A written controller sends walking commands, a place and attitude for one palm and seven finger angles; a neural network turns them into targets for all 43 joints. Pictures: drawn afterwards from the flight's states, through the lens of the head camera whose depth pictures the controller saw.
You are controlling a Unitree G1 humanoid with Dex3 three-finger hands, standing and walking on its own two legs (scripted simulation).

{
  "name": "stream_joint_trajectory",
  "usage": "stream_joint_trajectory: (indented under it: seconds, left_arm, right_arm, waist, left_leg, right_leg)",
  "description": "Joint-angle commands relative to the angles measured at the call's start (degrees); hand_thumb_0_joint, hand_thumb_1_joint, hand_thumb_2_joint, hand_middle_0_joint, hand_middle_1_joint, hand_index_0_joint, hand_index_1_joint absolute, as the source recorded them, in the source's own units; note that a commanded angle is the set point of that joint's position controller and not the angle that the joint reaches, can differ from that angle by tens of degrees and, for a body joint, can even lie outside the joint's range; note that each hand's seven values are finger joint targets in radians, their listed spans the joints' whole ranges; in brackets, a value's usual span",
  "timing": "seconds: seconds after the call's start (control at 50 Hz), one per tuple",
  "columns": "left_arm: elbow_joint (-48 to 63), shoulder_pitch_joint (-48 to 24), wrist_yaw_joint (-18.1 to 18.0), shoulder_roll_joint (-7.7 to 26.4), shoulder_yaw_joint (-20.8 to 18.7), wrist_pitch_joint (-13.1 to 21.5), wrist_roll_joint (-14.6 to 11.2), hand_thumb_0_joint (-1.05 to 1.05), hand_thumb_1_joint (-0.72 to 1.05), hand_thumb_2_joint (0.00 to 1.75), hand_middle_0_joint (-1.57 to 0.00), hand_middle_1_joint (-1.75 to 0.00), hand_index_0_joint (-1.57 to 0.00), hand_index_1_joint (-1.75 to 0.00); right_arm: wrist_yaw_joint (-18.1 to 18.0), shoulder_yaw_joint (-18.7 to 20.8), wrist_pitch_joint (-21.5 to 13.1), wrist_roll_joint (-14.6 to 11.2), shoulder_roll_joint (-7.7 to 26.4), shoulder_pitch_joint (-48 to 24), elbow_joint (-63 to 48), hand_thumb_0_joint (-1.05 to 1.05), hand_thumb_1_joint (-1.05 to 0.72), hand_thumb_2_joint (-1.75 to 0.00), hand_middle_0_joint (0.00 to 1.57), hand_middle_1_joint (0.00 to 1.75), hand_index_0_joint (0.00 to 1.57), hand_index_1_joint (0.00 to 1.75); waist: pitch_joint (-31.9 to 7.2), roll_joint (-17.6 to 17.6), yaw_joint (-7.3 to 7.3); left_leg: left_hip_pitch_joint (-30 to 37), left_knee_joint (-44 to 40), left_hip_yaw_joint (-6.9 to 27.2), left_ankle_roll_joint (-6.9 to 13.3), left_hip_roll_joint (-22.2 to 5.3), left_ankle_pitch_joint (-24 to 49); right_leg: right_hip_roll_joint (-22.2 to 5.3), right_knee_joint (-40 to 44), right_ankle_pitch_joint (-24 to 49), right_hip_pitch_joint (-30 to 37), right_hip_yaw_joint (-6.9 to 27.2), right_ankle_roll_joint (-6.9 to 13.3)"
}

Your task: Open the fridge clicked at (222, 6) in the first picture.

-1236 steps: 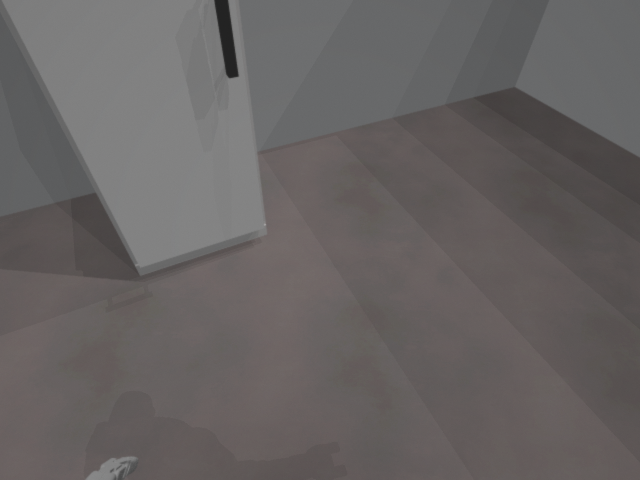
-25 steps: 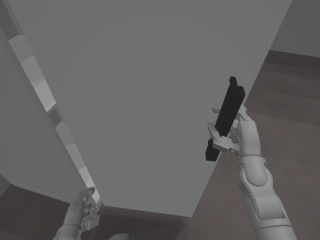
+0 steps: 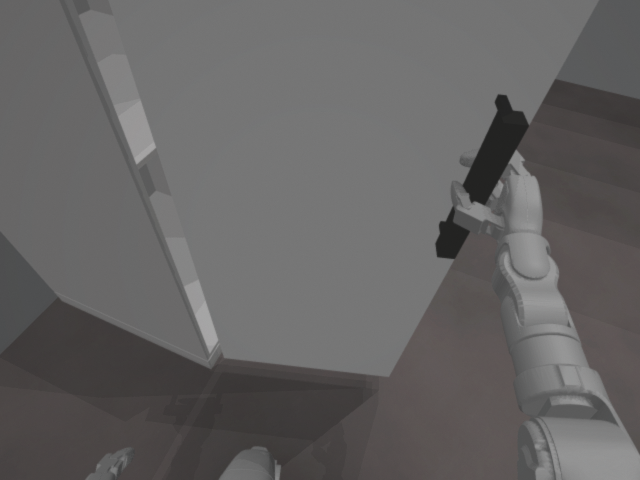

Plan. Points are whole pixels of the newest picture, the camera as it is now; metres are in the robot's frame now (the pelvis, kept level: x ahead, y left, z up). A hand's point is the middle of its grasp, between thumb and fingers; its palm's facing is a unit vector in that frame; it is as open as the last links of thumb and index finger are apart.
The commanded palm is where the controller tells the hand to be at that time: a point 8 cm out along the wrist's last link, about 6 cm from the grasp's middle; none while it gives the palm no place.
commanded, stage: stop walking and hold the door back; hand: right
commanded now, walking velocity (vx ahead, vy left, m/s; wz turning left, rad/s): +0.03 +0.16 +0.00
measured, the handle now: (470, 185) +0.48 -0.14 +0.13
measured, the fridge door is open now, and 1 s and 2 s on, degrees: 73 75 72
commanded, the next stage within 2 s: loosen the grip on the handle in 0.90 s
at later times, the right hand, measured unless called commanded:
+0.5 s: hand (468, 222) +0.40 -0.12 +0.13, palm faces -0.06 +0.99 -0.13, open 6.8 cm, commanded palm +0.39 -0.19 +0.12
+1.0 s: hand (467, 218) +0.41 -0.12 +0.13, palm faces -0.03 +0.99 -0.15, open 6.7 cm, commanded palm +0.39 -0.18 +0.13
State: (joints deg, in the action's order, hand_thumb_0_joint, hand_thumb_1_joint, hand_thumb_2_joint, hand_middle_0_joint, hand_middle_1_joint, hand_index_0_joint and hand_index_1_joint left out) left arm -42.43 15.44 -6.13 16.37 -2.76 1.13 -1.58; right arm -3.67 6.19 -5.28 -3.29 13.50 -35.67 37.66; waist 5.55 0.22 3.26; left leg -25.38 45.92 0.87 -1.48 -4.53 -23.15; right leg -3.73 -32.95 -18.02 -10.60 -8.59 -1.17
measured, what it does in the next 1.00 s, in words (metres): steps on the spot: right foot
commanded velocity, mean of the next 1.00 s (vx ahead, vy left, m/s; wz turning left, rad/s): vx -0.03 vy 0.03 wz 0.00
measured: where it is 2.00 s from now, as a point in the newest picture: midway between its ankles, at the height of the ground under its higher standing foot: outside the picture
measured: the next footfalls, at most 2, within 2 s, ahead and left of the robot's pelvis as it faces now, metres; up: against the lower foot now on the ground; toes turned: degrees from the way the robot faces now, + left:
right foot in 0.32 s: +0.09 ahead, -0.15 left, +0.00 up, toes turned -1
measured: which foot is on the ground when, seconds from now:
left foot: down 0.00-1.00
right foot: down 0.00-0.08, up 0.10-0.30, down 0.32-1.00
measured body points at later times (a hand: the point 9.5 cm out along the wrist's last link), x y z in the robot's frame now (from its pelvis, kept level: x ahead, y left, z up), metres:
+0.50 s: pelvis +0.04 -0.03 +0.01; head +0.05 -0.04 +0.46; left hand +0.19 +0.21 -0.08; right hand +0.40 -0.18 +0.14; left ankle +0.09 +0.11 -0.73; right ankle +0.05 -0.15 -0.72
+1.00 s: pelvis +0.05 -0.03 +0.01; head +0.04 -0.02 +0.46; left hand +0.19 +0.23 -0.08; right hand +0.40 -0.18 +0.14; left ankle +0.09 +0.11 -0.72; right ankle +0.05 -0.15 -0.72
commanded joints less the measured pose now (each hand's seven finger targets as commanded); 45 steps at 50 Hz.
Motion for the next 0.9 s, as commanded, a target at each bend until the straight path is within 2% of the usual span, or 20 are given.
stream_joint_trajectory:
  seconds: [0.0, 0.02, 0.04, 0.06, 0.08, 0.1, 0.12, 0.18, 0.26, 0.3, 0.32, 0.34, 0.36, 0.38, 0.42, 0.46, 0.5, 0.56, 0.72, 0.88]
  left_arm:
    - [9.9, -6.5, 0.7, 6.1, 0.3, 2.3, -0.5, 0.0, 0.9, 0.9, -0.2, -0.3, -0.2, -0.3]
    - [10.6, -5.4, 0.7, 6.2, 0.2, 2.3, -0.7, 0.0, 0.9, 0.9, -0.2, -0.3, -0.2, -0.3]
    - [11.1, -5.0, 0.8, 5.4, 0.0, 2.2, -0.8, 0.0, 0.9, 0.9, -0.2, -0.3, -0.2, -0.3]
    - [11.5, -4.9, 0.7, 4.9, -0.5, 2.3, -0.6, 0.0, 0.9, 0.9, -0.2, -0.3, -0.2, -0.3]
    - [11.8, -5.9, 0.9, 5.6, -0.7, 2.5, -0.4, 0.0, 0.9, 0.9, -0.2, -0.3, -0.2, -0.3]
    - [10.3, -4.9, 0.9, 5.2, -0.7, 3.2, -0.3, 0.0, 0.9, 0.9, -0.2, -0.3, -0.2, -0.3]
    - [10.2, -5.4, 0.9, 4.3, 0.0, 3.2, -0.3, 0.0, 0.9, 0.9, -0.2, -0.3, -0.2, -0.3]
    - [10.3, -7.3, 0.5, 2.8, 1.7, 3.4, 0.3, 0.0, 0.9, 0.9, -0.2, -0.3, -0.2, -0.3]
    - [10.7, -8.4, 0.1, 2.9, 2.0, 3.3, 1.0, 0.0, 0.9, 0.9, -0.2, -0.3, -0.2, -0.3]
    - [13.3, -10.6, 0.5, 4.0, 1.7, 3.2, 1.2, 0.0, 0.9, 0.9, -0.2, -0.3, -0.2, -0.3]
    - [13.8, -11.1, 0.9, 3.4, 1.8, 2.9, 0.8, 0.0, 0.9, 0.9, -0.2, -0.3, -0.2, -0.3]
    - [13.6, -11.0, 1.3, 2.3, 2.0, 3.0, 0.6, 0.0, 0.9, 0.9, -0.2, -0.3, -0.2, -0.3]
    - [13.8, -11.7, 0.9, 2.3, 2.1, 3.1, 0.8, 0.0, 0.9, 0.9, -0.2, -0.3, -0.2, -0.3]
    - [13.2, -10.9, 0.8, 2.7, 1.8, 3.1, 1.1, 0.0, 0.9, 0.9, -0.2, -0.3, -0.2, -0.3]
    - [13.1, -9.9, 1.2, 3.3, 1.1, 3.1, 1.0, 0.0, 0.9, 0.9, -0.2, -0.3, -0.2, -0.3]
    - [13.7, -10.3, 1.1, 2.6, 1.3, 3.1, 0.7, 0.0, 0.9, 0.9, -0.2, -0.3, -0.2, -0.3]
    - [13.4, -10.7, 0.7, 2.4, 1.7, 2.4, 0.8, 0.0, 0.9, 0.9, -0.2, -0.3, -0.2, -0.3]
    - [12.4, -10.6, 0.2, 2.7, 1.6, 1.9, 0.9, 0.0, 0.9, 0.9, -0.2, -0.3, -0.2, -0.3]
    - [12.4, -11.8, -0.4, 2.0, 2.0, 0.8, 0.8, 0.0, 0.9, 0.9, -0.2, -0.3, -0.2, -0.3]
    - [13.0, -12.1, -0.4, 2.4, 1.7, 0.0, 0.7, 0.0, 0.9, 0.9, -0.2, -0.3, -0.2, -0.3]
  right_arm:
    - [-0.8, 5.2, -4.4, 1.8, 13.0, -19.1, -14.6, 0.0, -0.9, -0.9, 0.45, 1.4, 0.45, 1.4]
    - [-1.2, 6.3, -4.2, 2.1, 14.3, -14.8, -16.4, 0.0, -0.9, -0.9, 0.45, 1.4, 0.45, 1.4]
    - [-1.2, 6.0, -3.9, 2.3, 14.3, -12.3, -17.7, 0.0, -0.9, -0.9, 0.45, 1.4, 0.45, 1.4]
    - [-1.5, 8.5, -3.1, 2.5, 17.0, -9.4, -16.5, 0.0, -0.9, -0.9, 0.45, 1.4, 0.45, 1.4]
    - [-1.5, 8.8, -2.6, 1.9, 17.4, -8.8, -19.4, 0.0, -0.9, -0.9, 0.45, 1.4, 0.45, 1.4]
    - [-1.9, 12.8, -2.0, 2.0, 19.9, -5.8, -17.8, 0.0, -0.9, -0.9, 0.45, 1.4, 0.45, 1.4]
    - [-1.5, 11.4, -1.9, 1.4, 18.6, -5.1, -19.2, 0.0, -0.9, -0.9, 0.45, 1.4, 0.45, 1.4]
    - [-1.5, 10.3, -4.1, 1.1, 15.9, -5.7, -25.6, 0.0, -0.9, -0.9, 0.45, 1.4, 0.45, 1.4]
    - [-1.2, 8.2, -5.5, 0.5, 13.2, -0.4, -31.2, 0.0, -0.9, -0.9, 0.45, 1.4, 0.45, 1.4]
    - [-0.8, 3.9, -5.8, 0.7, 8.4, -0.4, -35.1, 0.0, -0.9, -0.9, 0.45, 1.4, 0.45, 1.4]
    - [-0.7, 2.1, -5.3, 0.6, 7.2, -0.3, -35.4, 0.0, -0.9, -0.9, 0.45, 1.4, 0.45, 1.4]
    - [-0.1, -0.8, -5.0, 0.7, 4.0, 0.9, -35.0, 0.0, -0.9, -0.9, 0.45, 1.4, 0.45, 1.4]
    - [0.0, -0.7, -4.8, 1.0, 5.1, -1.8, -37.6, 0.0, -0.9, -0.9, 0.45, 1.4, 0.45, 1.4]
    - [-0.6, 0.3, -4.8, 1.8, 6.5, -2.6, -37.6, 0.0, -0.9, -0.9, 0.45, 1.4, 0.45, 1.4]
    - [-1.1, -0.4, -4.5, 2.3, 6.0, 0.7, -38.5, 0.0, -0.9, -0.9, 0.45, 1.4, 0.45, 1.4]
    - [-0.9, -2.5, -3.5, 2.2, 4.4, 4.1, -39.1, 0.0, -0.9, -0.9, 0.45, 1.4, 0.45, 1.4]
    - [-1.1, -3.2, -2.7, 2.0, 4.3, 1.5, -37.5, 0.0, -0.9, -0.9, 0.45, 1.4, 0.45, 1.4]
    - [-1.8, -2.1, -2.3, 1.6, 5.8, 2.5, -37.1, 0.0, -0.9, -0.9, 0.45, 1.4, 0.45, 1.4]
    - [-2.1, -0.9, -1.4, 1.2, 6.2, 4.9, -33.4, 0.0, -0.9, -0.9, 0.45, 1.4, 0.45, 1.4]
    - [-2.0, 0.0, -1.6, 1.1, 6.5, 9.7, -32.8, 0.0, -0.9, -0.9, 0.45, 1.4, 0.45, 1.4]
  waist:
    - [-16.5, 10.2, -4.55]
    - [-18.4, 7.1, -4.58]
    - [-20.9, -2.6, -4.1]
    - [-19.7, -16.4, -3.82]
    - [-20.0, -12.0, -4.16]
    - [-20.0, -8.4, -4.32]
    - [-18.0, -11.3, -4.44]
    - [-20.5, -11.4, -3.86]
    - [-20.1, -5.6, -2.49]
    - [-18.1, 8.4, -4.4]
    - [-17.6, 8.0, -5.2]
    - [-17.3, 6.7, -4.92]
    - [-15.3, 10.0, -4.27]
    - [-15.4, 9.3, -4.39]
    - [-20.1, 6.4, -4.08]
    - [-22.4, 2.7, -3.28]
    - [-19.6, 3.8, -3.56]
    - [-18.8, 0.2, -3.54]
    - [-19.1, -4.7, -3.76]
    - [-19.6, -2.2, -3.98]
  left_leg:
    - [11.7, -12.8, -5.5, 1.0, 2.2, 4.4]
    - [18.8, -18.8, -5.4, 1.5, 2.4, 9.1]
    - [26.5, -22.8, 2.4, 3.9, -3.3, 11.6]
    - [29.1, -27.4, 17.8, 9.2, -13.3, 18.2]
    - [27.9, -29.0, 21.2, 12.4, -18.4, 23.5]
    - [23.2, -28.4, 16.9, 11.2, -16.0, 17.2]
    - [20.9, -28.1, 15.3, 10.5, -14.8, 12.2]
    - [20.6, -25.3, 8.1, 10.5, -12.1, 18.6]
    - [12.8, -21.7, 2.0, 4.2, -5.9, 10.8]
    - [9.2, -12.3, -3.4, 0.1, 3.0, 7.7]
    - [11.4, -10.3, -2.7, 0.0, 4.6, 5.9]
    - [12.2, -12.1, -1.9, 0.2, 4.8, 1.9]
    - [11.6, -12.0, -2.4, 0.0, 4.6, 3.5]
    - [11.3, -13.6, -2.4, 0.3, 4.2, 6.6]
    - [14.1, -19.0, -1.9, 0.8, 2.8, 19.1]
    - [17.5, -18.7, -0.4, 1.5, 0.4, 29.7]
    - [16.5, -19.0, -0.5, 1.2, 0.6, 22.9]
    - [15.2, -21.5, 0.8, 1.5, 0.0, 20.5]
    - [14.8, -25.4, 2.5, 1.9, -2.1, 18.4]
    - [17.3, -24.4, 0.4, 1.6, -1.2, 21.8]
  right_leg:
    - [-12.6, 3.8, 17.1, 0.1, 9.1, 7.6]
    - [-8.9, -2.2, 14.7, -2.8, 4.6, 4.4]
    - [-4.5, -11.1, 9.8, -9.5, 1.2, 2.3]
    - [1.4, -21.4, -8.4, -18.7, 1.9, 0.1]
    - [1.3, -27.7, -16.8, -20.2, 7.0, -0.3]
    - [-0.2, -26.5, -15.7, -16.9, 9.7, 0.2]
    - [-0.3, -25.3, -15.0, -17.0, 9.8, 0.0]
    - [0.2, -15.1, -9.8, -12.1, 7.9, 0.5]
    - [1.3, 5.7, 5.4, 1.8, 6.4, 1.2]
    - [-10.7, 13.0, 12.5, 0.0, 20.9, 6.2]
    - [-13.2, 14.4, 14.9, -2.7, 23.2, 7.8]
    - [-12.5, 14.8, 11.0, -3.1, 20.7, 7.2]
    - [-11.7, 15.0, 11.8, -4.6, 19.6, 7.1]
    - [-11.8, 12.5, 19.2, -2.6, 18.3, 6.8]
    - [-8.4, 5.1, 31.3, 3.7, 12.4, 4.1]
    - [-5.6, 3.1, 29.3, 3.3, 8.8, 1.8]
    - [-4.7, 6.9, 16.8, -1.0, 8.1, 1.5]
    - [-3.6, 6.7, 12.5, -0.4, 7.9, 1.8]
    - [-1.5, 5.8, 11.2, 0.5, 7.0, 1.8]
    - [-2.0, 7.6, 15.7, 0.6, 7.3, 1.9]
